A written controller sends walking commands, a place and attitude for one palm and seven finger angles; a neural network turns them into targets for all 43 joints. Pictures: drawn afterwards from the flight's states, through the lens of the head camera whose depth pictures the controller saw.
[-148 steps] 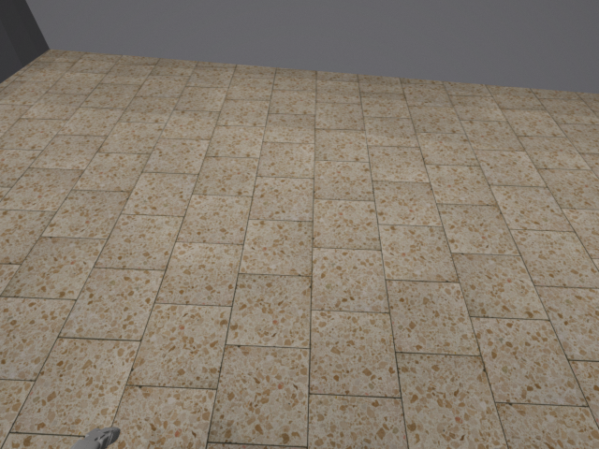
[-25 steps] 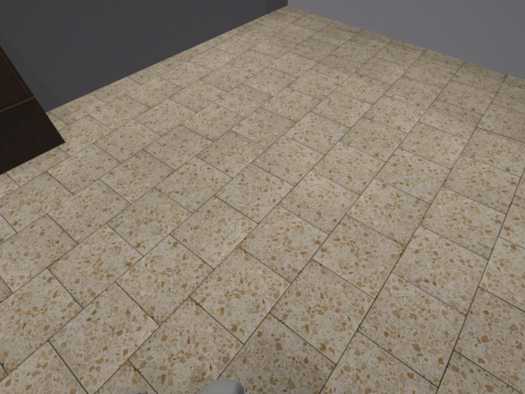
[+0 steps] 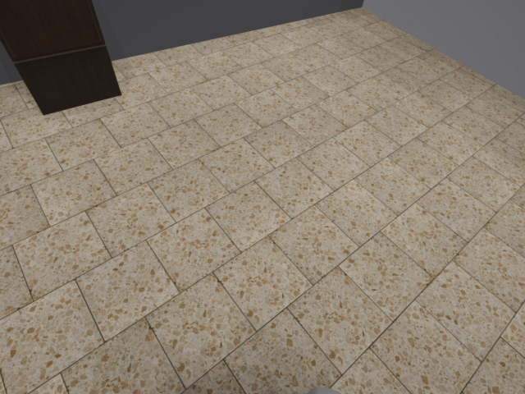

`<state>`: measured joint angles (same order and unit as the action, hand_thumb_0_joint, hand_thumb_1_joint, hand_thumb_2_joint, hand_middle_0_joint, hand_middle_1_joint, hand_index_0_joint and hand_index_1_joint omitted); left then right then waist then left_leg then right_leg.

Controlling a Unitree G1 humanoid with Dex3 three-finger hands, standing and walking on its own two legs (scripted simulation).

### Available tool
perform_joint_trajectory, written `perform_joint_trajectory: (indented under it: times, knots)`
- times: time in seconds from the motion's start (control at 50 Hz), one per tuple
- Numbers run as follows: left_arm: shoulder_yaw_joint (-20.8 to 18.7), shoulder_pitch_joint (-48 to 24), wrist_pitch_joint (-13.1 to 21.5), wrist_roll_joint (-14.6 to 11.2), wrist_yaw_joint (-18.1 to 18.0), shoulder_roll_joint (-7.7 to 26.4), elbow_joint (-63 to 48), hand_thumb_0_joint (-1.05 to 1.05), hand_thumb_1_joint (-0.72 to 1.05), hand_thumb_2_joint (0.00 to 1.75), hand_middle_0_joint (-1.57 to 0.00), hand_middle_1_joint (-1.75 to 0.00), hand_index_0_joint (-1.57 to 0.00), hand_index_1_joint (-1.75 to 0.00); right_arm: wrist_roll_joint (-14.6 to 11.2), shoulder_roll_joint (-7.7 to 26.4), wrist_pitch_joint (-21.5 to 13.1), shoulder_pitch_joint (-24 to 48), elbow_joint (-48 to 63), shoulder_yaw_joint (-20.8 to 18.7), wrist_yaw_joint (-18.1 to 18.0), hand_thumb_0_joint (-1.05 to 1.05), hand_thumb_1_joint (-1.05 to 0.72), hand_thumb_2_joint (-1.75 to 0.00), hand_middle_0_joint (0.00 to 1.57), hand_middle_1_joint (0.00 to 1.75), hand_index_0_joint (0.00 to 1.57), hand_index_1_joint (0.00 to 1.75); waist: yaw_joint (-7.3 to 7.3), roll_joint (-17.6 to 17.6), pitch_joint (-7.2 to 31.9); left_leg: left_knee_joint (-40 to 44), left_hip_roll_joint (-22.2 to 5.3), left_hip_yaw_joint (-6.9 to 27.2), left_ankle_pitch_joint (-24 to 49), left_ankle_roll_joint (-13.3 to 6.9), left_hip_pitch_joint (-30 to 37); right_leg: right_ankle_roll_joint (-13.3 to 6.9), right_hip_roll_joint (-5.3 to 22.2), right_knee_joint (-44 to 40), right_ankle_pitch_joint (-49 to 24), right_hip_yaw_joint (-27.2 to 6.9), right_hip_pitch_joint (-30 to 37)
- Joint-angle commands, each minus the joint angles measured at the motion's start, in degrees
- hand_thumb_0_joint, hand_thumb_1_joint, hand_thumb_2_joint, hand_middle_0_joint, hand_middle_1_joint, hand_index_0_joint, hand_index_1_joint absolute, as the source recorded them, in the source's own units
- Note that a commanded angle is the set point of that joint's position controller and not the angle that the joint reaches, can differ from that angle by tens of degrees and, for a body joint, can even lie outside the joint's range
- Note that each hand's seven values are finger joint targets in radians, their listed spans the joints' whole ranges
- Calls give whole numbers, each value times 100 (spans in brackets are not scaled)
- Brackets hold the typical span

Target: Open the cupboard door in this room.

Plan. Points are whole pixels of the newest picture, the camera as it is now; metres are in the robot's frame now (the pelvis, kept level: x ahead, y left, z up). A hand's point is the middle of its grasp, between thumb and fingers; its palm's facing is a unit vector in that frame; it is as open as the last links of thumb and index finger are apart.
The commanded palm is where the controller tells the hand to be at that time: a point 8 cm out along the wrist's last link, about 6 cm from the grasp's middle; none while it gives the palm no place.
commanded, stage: turn or walk to find it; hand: left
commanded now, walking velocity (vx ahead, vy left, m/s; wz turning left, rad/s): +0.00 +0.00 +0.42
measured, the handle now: out of the picture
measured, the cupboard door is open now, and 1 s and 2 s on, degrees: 0 0 0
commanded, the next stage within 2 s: stand and wait in 0.46 s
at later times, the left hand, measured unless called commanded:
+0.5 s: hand out of the picture +0.01 +0.16 -0.16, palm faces +0.25 -0.94 -0.25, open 7.4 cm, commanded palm none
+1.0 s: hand out of the picture -0.07 +0.18 -0.18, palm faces +0.34 -0.92 -0.22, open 7.4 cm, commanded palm none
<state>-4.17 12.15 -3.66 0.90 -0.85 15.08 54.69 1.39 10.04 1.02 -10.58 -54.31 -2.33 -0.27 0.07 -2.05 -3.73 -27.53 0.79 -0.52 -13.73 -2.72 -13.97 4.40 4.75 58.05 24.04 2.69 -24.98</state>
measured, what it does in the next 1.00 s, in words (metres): steps on the spot, turning left: right foot, then left foot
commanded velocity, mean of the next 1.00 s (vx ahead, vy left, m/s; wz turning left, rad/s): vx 0.00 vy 0.00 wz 0.25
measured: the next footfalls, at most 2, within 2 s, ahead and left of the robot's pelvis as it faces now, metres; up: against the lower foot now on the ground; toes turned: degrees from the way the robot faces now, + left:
right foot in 0.22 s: +0.03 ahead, -0.14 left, +0.00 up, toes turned +3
left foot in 0.64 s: -0.05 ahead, +0.13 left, +0.00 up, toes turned +28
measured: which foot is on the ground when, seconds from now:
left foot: down 0.00-0.22, up 0.24-0.62, down 0.64-1.00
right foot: up 0.00-0.20, down 0.22-0.64, up 0.66-0.94, down 0.96-1.00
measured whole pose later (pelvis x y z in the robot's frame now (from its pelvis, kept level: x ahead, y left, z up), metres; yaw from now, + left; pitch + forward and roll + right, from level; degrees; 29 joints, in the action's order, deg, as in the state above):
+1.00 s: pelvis -0.04 +0.00 -0.01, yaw +18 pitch -2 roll +1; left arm -0.9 14.7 -1.1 0.9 -1.7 10.0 61.4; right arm 0.4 9.2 0.6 -9.2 -60.1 -2.2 -1.0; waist -0.7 -0.2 -2.2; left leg -29.8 1.1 -3.5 -15.9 -1.7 -11.9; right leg 2.3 4.8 30.0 15.7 4.3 -10.9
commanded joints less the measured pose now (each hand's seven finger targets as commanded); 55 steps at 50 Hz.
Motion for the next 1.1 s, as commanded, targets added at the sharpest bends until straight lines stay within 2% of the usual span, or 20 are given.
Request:
perform_joint_trajectory:
  times: [0.0, 0.08, 0.16, 0.18, 0.2, 0.22, 0.32, 0.5, 0.54, 0.58, 0.62, 0.64, 0.68, 0.74, 0.82, 0.9, 0.96, 0.98, 1.0, 1.08]
  knots:
    - [-31, -228, 166, -7, -6, 213, -535, 0, 90, 90, -20, -30, -20, -30, -12, 1276, -52, -384, 226, -331, -93, 0, -90, -90, 20, 30, 20, 30, 215, 960, 600, 828, -1408, 1542, 2278, -758, 956, 38, -68, -487, 122, -130, -358]
    - [-3, -250, 189, -34, -38, 152, -611, 0, 90, 90, -20, -30, -20, -30, 22, 1298, -4, -305, 281, -360, -73, 0, -90, -90, 20, 30, 20, 30, 191, 1038, 555, 756, -1372, 1858, 2242, -772, 549, -39, -196, -1261, 189, -137, 218]
    - [-21, 302, 286, -48, -77, 229, -522, 0, 90, 90, -20, -30, -20, -30, -20, 1246, 28, -83, 375, -382, -25, 0, -90, -90, 20, 30, 20, 30, -99, 860, 696, 295, -994, 1816, 1832, -447, -162, -110, -311, -3066, -922, -30, 1504]
    - [-56, 453, 339, -20, -106, 433, -512, 0, 90, 90, -20, -30, -20, -30, -66, 1087, 22, -98, 400, -369, 5, 0, -90, -90, 20, 30, 20, 30, -181, 434, 740, -127, -714, 1620, 1129, -171, -732, -178, 44, -3741, -1308, -329, 2196]
    - [-156, 524, 397, 71, -153, 914, -518, 0, 90, 90, -20, -30, -20, -30, -109, 701, 11, -210, 512, -306, 39, 0, -90, -90, 20, 30, 20, 30, -184, -1031, 742, -1222, 50, 735, -448, 248, -1802, -645, 1405, -4164, -1474, -1726, 2777]
    - [-170, 449, 370, 67, -138, 1184, -648, 0, 90, 90, -20, -30, -20, -30, -50, 773, 51, -127, 619, -345, 36, 0, -90, -90, 20, 30, 20, 30, -226, -1309, 572, -2409, 287, 367, -1845, 411, -1868, -1248, 2329, -4298, -2007, -2206, 2078]
    - [-21, -253, 435, 36, -135, 484, -732, 0, 90, 90, -20, -30, -20, -30, -17, 772, 201, -274, 206, -364, 126, 0, -90, -90, 20, 30, 20, 30, 144, -604, 165, -4112, -178, 287, -817, 576, -1826, -1127, 1293, -3939, -2785, -492, 1538]
    - [-101, 621, 400, 106, -117, 807, -285, 0, 90, 90, -20, -30, -20, -30, -82, 558, 148, 417, 262, -180, 99, 0, -90, -90, 20, 30, 20, 30, -306, -985, 409, -1889, -171, -310, -1222, 578, -1024, -1230, 1417, -3463, -4056, -176, 2058]
    - [-99, 538, 380, 107, -119, 825, -192, 0, 90, 90, -20, -30, -20, -30, -96, 538, 97, 185, 167, -142, 64, 0, -90, -90, 20, 30, 20, 30, -183, -1018, 515, -1070, -119, -416, -965, 519, -540, -1127, 1362, -3236, -4047, -106, 1994]
    - [-67, 386, 347, 22, -122, 717, -121, 0, 90, 90, -20, -30, -20, -30, -70, 676, -1, -287, -24, -145, 45, 0, -90, -90, 20, 30, 20, 30, 91, -675, 709, 425, -227, -389, 447, 423, 559, -713, 1077, -2614, -3437, 213, 1570]
    - [120, 599, 290, -25, -91, 106, -229, 0, 90, 90, -20, -30, -20, -30, -47, 1464, -73, -500, -54, -256, 7, 0, -90, -90, 20, 30, 20, 30, 91, 1762, 940, 668, -2128, 1558, 3484, -440, 1608, -130, 176, -1124, 803, 497, 15]
    - [145, 327, 210, -1, -139, 122, -193, 0, 90, 90, -20, -30, -20, -30, -31, 1400, -81, -525, -136, -257, -84, 0, -90, -90, 20, 30, 20, 30, 263, 1646, 843, 836, -2214, 1525, 3305, -724, 1118, -125, 113, -482, 1213, 90, 152]
    - [123, 130, 173, -22, -94, 163, 20, 0, 90, 90, -20, -30, -20, -30, -27, 1104, -93, -55, -137, -131, -168, 0, -90, -90, 20, 30, 20, 30, 79, 1456, 297, 893, -1847, 1150, 2989, -761, 508, -168, 169, -171, 691, -239, 160]
    - [192, 478, 194, -11, -29, -14, 322, 0, 90, 90, -20, -30, -20, -30, -56, 963, -144, 146, -167, -73, -187, 0, -90, -90, 20, 30, 20, 30, -55, 1019, 395, 885, -1515, 666, 3050, -658, 788, -135, 112, -616, 250, -109, 319]
    - [272, 401, 212, -15, -47, -94, 409, 0, 90, 90, -20, -30, -20, -30, -59, 930, -137, -51, -346, -94, -182, 0, -90, -90, 20, 30, 20, 30, 38, 828, 367, 941, -1496, 693, 2658, -645, 808, -127, 41, -1696, 138, 5, 728]
    - [243, 805, 302, 3, -92, -53, 567, 0, 90, 90, -20, -30, -20, -30, -96, 827, -121, 45, -405, -119, -147, 0, -90, -90, 20, 30, 20, 30, -160, 703, 379, 570, -1154, 663, 1880, -303, 406, -123, 21, -3307, -1152, 144, 1494]
    - [154, 708, 362, 39, -132, 468, 489, 0, 90, 90, -20, -30, -20, -30, -133, 476, -77, 45, -262, -72, -34, 0, -90, -90, 20, 30, 20, 30, -82, -216, 212, -24, -349, 183, 82, 182, -425, -555, 1064, -3780, -1654, -741, 1661]
    - [84, 612, 381, 47, -122, 624, 433, 0, 90, 90, -20, -30, -20, -30, -99, 443, 13, 101, -217, -93, -35, 0, -90, -90, 20, 30, 20, 30, -106, -1321, 90, -500, -124, -116, -431, 303, -471, -832, 1346, -4119, -1304, -1110, 1326]
    - [64, 597, 373, 51, -123, 606, 358, 0, 90, 90, -20, -30, -20, -30, -64, 527, 63, 213, -138, -126, -27, 0, -90, -90, 20, 30, 20, 30, -195, -1551, -117, -1055, -143, -109, -978, 305, -576, -1082, 1544, -4365, -1160, -1259, 1036]
    - [-35, 412, 364, 113, -142, 605, 150, 0, 90, 90, -20, -30, -20, -30, -93, 450, 78, 157, -103, -175, 23, 0, -90, -90, 20, 30, 20, 30, -169, -781, 86, -2045, -217, -172, -1477, 377, -905, -1280, 1557, -3807, -2935, -548, 1448]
